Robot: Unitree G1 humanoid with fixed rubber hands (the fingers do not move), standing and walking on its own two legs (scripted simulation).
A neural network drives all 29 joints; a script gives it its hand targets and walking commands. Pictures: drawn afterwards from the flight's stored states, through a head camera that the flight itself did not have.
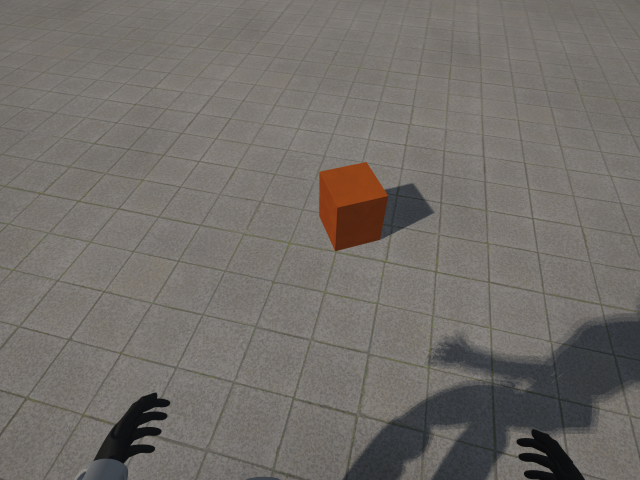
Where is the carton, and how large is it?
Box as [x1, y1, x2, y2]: [319, 162, 387, 250]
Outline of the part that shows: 366,162 319,172 319,216 335,250 377,240 380,237 387,195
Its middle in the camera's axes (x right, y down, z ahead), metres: +0.11 -0.14 +1.56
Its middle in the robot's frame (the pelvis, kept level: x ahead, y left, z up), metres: +1.17 -0.08 -0.62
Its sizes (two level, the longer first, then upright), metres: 0.210 0.200 0.250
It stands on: the floor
